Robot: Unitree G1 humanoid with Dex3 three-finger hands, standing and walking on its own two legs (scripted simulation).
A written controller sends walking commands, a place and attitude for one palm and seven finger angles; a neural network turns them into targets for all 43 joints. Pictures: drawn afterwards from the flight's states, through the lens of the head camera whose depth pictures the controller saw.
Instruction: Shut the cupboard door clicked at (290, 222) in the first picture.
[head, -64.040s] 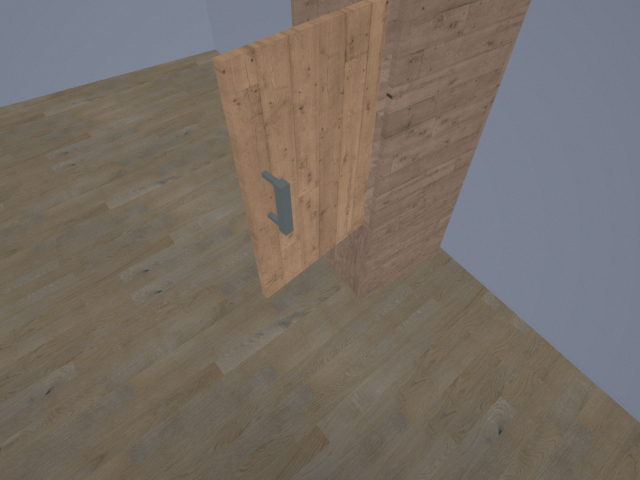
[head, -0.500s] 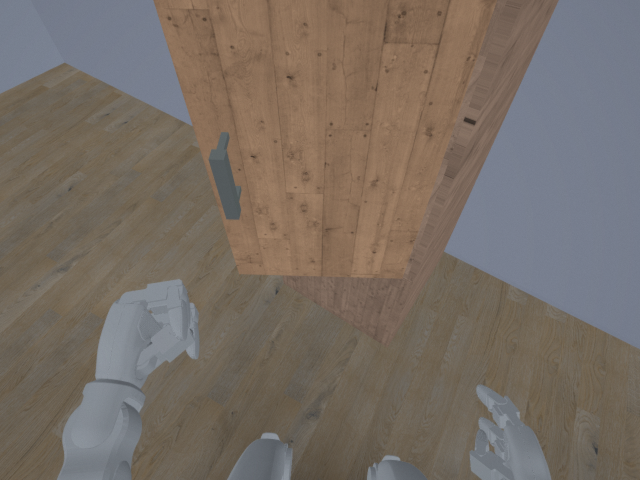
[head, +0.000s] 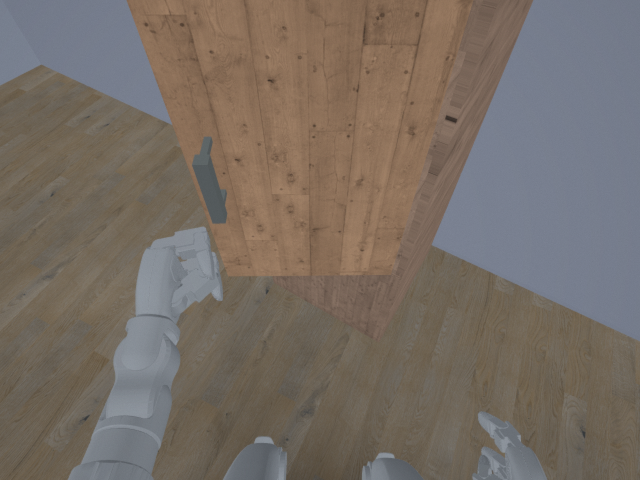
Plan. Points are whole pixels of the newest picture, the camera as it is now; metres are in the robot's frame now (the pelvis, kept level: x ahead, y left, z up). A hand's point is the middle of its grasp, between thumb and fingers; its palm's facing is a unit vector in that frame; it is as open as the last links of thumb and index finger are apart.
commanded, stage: bring the fist close to the handle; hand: left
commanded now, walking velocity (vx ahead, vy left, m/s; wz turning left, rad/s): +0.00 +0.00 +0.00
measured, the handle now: (213, 181) +0.51 +0.18 +0.06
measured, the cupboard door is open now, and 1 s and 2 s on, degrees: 33 33 16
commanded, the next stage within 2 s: push the door shut along its arc in 0.62 s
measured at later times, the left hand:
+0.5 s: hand (231, 245) +0.39 +0.13 +0.06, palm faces +0.05 -1.00 -0.03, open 3.1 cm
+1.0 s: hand (227, 223) +0.43 +0.14 +0.06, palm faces -0.01 -1.00 -0.03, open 3.1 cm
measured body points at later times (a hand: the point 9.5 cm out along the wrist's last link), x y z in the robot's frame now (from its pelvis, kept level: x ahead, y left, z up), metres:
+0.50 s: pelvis +0.00 +0.00 +0.00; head +0.07 -0.01 +0.45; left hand +0.39 +0.19 +0.06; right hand +0.08 -0.26 -0.12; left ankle +0.04 +0.12 -0.66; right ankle +0.01 -0.11 -0.66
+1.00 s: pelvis +0.00 +0.00 +0.00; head +0.08 +0.01 +0.44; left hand +0.42 +0.20 +0.06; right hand +0.10 -0.26 -0.12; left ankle +0.04 +0.12 -0.66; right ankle +0.01 -0.11 -0.66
